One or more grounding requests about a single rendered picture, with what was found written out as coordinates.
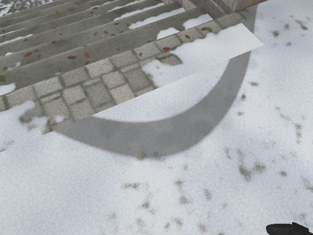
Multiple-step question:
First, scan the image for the right robot hand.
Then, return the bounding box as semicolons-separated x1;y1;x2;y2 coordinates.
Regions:
266;222;313;235

